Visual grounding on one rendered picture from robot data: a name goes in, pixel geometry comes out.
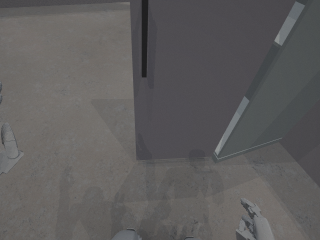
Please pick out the left robot hand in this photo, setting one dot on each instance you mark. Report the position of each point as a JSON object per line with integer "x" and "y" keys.
{"x": 12, "y": 155}

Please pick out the left robot thigh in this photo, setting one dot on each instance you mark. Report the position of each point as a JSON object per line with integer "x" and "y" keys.
{"x": 126, "y": 235}

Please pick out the fridge door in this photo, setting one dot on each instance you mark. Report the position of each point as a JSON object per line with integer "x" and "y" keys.
{"x": 202, "y": 56}

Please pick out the right robot hand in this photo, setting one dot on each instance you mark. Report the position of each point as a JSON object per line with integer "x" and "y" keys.
{"x": 259, "y": 227}

